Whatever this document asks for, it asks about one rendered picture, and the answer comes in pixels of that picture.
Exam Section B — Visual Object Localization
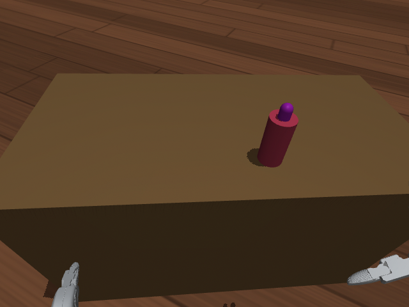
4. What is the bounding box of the right robot hand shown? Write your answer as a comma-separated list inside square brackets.
[347, 254, 409, 285]

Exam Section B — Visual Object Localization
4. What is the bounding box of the left robot hand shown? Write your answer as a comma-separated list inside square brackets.
[51, 262, 79, 307]

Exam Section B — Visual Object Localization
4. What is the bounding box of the bottle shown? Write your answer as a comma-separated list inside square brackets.
[258, 103, 298, 168]

